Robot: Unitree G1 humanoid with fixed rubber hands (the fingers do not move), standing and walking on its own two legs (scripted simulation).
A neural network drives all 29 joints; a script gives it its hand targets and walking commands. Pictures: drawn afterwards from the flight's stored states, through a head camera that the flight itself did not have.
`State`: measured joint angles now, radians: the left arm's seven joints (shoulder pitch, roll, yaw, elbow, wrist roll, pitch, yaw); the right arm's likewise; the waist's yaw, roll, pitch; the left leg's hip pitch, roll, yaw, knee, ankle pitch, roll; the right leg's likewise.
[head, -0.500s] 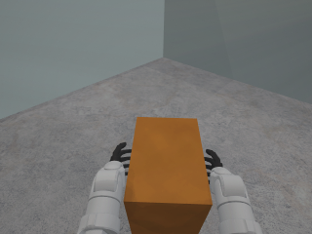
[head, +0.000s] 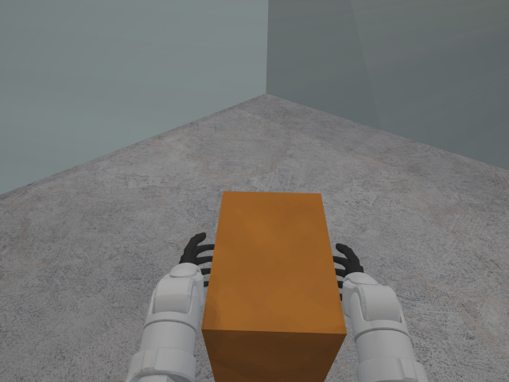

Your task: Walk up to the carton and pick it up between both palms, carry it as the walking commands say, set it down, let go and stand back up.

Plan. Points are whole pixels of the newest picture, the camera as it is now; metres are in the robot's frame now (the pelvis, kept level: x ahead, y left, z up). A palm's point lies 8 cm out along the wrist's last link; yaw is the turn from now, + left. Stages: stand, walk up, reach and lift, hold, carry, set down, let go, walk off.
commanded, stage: hold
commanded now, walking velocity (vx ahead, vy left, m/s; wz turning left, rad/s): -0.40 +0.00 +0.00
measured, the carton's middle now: (269, 292) +0.31 -0.01 -0.01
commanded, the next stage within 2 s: carry in 0.02 s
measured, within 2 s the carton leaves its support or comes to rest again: neither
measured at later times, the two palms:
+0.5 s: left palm (184, 315) +0.21 +0.12 +0.08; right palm (380, 325) +0.20 -0.15 +0.08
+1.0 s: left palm out of the picture -0.02 +0.15 +0.06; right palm out of the picture -0.02 -0.12 +0.06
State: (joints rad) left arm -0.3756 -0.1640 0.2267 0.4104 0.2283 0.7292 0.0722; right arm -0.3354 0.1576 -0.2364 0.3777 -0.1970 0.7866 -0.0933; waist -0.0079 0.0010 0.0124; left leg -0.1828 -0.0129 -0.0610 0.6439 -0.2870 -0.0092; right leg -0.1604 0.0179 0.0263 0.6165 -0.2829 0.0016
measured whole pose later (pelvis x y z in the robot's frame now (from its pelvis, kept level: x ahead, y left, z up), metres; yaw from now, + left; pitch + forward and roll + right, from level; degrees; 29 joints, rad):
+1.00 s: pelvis -0.30 +0.00 -0.01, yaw +2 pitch +1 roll -1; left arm -0.29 -0.16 0.13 -0.18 0.12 1.19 0.14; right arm -0.29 0.16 -0.12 -0.16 -0.08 1.23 -0.17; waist -0.01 -0.03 0.02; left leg -0.36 0.00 -0.07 0.74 -0.40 -0.01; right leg -0.67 -0.01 0.01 0.82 -0.32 0.00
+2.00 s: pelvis -0.85 -0.04 +0.00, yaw +2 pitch -1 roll +1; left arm -0.32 -0.17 0.13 -0.22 0.11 1.21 0.14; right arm -0.25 0.15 -0.10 -0.26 -0.09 1.26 -0.17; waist 0.00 0.01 0.05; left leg -0.64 -0.01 -0.08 1.10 -0.43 -0.04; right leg -0.37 -0.04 0.04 0.65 -0.26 0.02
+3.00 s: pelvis -1.40 -0.02 +0.00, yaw +2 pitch +1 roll -3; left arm -0.32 -0.17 0.16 -0.26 0.10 1.20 0.14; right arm -0.28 0.16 -0.09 -0.24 -0.07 1.25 -0.18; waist 0.00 -0.03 0.06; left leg -0.43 0.04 -0.07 0.68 -0.27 -0.01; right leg -0.63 0.03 0.05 1.15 -0.39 0.04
